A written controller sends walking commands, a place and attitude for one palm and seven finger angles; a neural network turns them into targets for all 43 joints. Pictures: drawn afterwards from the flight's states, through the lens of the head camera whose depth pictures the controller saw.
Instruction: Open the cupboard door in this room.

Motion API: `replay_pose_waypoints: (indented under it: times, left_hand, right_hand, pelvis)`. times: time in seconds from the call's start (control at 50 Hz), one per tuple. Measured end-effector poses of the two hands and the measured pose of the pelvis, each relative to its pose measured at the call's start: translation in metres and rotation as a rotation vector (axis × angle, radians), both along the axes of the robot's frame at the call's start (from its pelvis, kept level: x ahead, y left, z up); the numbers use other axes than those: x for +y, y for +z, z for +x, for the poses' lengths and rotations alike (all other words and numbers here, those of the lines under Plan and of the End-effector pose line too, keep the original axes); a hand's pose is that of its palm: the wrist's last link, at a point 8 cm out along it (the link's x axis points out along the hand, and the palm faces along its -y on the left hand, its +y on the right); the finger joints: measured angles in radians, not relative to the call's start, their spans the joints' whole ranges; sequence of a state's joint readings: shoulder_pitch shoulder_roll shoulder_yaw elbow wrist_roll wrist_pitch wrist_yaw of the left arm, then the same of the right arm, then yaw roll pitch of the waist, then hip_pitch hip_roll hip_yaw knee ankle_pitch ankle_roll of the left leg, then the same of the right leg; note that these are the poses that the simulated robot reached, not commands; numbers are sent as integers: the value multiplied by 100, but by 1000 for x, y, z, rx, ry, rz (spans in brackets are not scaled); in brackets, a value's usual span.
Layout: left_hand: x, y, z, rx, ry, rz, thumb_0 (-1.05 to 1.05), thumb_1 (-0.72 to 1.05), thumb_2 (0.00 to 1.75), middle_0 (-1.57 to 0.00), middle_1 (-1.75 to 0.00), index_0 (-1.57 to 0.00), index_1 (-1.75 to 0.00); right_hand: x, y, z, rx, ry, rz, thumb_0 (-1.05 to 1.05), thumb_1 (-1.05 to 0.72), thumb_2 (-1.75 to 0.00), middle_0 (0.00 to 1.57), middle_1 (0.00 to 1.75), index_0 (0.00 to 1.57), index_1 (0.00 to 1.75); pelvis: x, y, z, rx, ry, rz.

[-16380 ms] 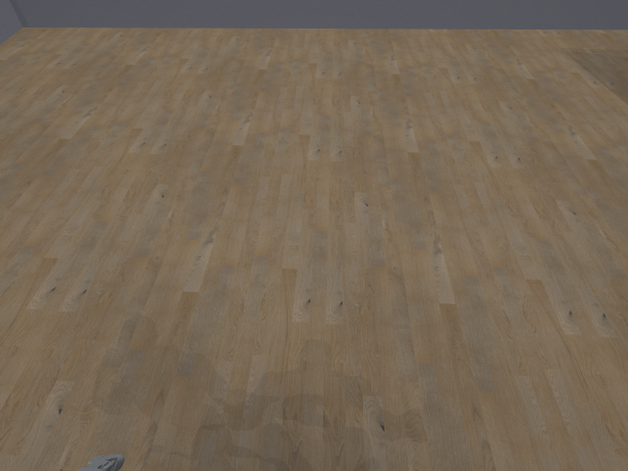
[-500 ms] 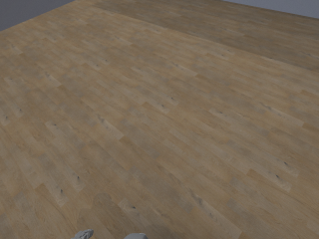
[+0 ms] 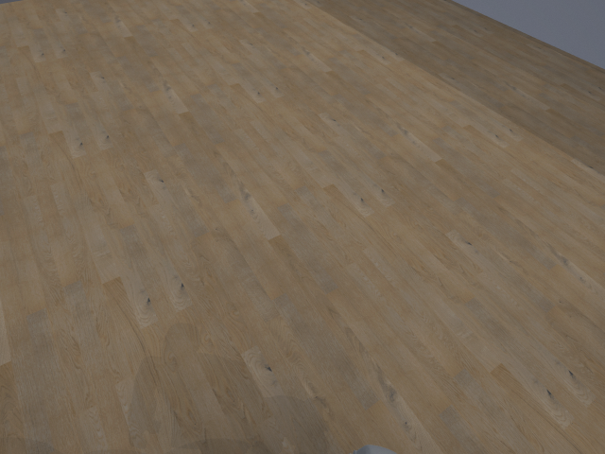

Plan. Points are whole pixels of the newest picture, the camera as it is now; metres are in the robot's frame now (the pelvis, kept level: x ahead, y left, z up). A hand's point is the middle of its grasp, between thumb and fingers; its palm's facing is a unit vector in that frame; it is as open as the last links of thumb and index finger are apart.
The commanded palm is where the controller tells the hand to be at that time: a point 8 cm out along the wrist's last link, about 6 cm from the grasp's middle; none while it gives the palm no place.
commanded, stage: turn or walk to find it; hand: left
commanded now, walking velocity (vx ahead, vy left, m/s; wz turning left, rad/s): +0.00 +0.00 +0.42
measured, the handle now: out of the picture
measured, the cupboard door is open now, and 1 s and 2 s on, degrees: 0 0 0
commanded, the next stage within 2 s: stand and wait in 1.60 s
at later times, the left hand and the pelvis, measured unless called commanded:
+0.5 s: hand out of the picture +0.02 +0.15 -0.14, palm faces +0.22 -0.94 -0.28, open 7.4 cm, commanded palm none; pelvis -0.01 -0.05 +0.01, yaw +13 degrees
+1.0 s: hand out of the picture -0.09 +0.21 -0.17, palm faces +0.45 -0.86 -0.24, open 7.4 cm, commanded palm none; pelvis -0.05 +0.00 +0.01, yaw +24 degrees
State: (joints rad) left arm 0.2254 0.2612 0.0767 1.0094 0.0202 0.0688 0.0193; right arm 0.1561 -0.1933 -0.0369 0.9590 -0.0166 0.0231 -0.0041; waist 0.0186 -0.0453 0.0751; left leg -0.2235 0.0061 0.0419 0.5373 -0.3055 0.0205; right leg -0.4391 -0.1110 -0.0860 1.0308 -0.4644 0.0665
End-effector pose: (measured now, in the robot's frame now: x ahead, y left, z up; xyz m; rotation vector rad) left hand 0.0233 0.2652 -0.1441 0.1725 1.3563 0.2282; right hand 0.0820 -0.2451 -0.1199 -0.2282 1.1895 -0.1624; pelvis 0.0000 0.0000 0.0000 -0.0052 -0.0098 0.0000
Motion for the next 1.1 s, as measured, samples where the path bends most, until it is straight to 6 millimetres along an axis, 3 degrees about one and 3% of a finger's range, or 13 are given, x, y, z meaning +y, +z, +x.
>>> replay_pose_waypoints:
  times: [0.16, 0.3, 0.44, 0.56, 0.68, 0.84, 0.98, 1.1]
  left_hand:
    - [-5, 18, 17, -98, 19, 20, 1, 91, 90, -20, -30, -20, -30]
    - [-38, 26, 32, -200, 19, 54, 0, 91, 90, -20, -30, -20, -30]
    - [-69, 36, -2, -185, 91, 55, 0, 91, 90, -20, -30, -20, -30]
    - [-79, 31, -39, -124, 167, 35, 0, 91, 90, -20, -30, -20, -30]
    - [-71, 18, -86, -63, 252, 11, 0, 91, 90, -21, -30, -20, -30]
    - [-37, -11, -150, 28, 369, -21, 0, 91, 90, -20, -30, -20, -30]
    - [-15, 4, -145, -32, 403, -12, 1, 91, 90, -20, -30, -20, -30]
    - [-8, 14, -121, -111, 404, 18, 1, 91, 90, -20, -30, -20, -30]
  right_hand:
    - [7, -4, 1, 8, 42, 45, 1, -91, -90, 20, 30, 20, 30]
    - [-21, -30, -11, 62, 51, 87, 1, -91, -90, 20, 30, 20, 30]
    - [-48, -32, -12, 126, 94, 81, 1, -91, -90, 20, 30, 20, 30]
    - [-53, -25, -8, 163, 150, 55, 1, -91, -90, 20, 30, 19, 30]
    - [-33, -18, 14, 154, 241, 20, 1, -91, -90, 20, 30, 19, 30]
    - [29, -4, 55, -5, 375, -6, 1, -91, -90, 20, 30, 19, 30]
    - [58, 10, 54, -20, 428, -1, 1, -91, -90, 20, 30, 20, 30]
    - [56, 5, 42, 18, 433, 17, 1, -91, -90, 20, 30, 20, 30]
  pelvis:
    - [-6, 6, -4, 3, 56, 6]
    - [-34, -5, -9, 9, 116, 30]
    - [-51, 2, -14, -5, 192, 41]
    - [-55, 6, -16, 3, 248, 44]
    - [-45, 4, -23, 10, 300, 30]
    - [-15, -8, -40, 1, 358, 6]
    - [-3, 7, -45, 1, 407, -20]
    - [-6, 9, -45, 7, 449, -15]
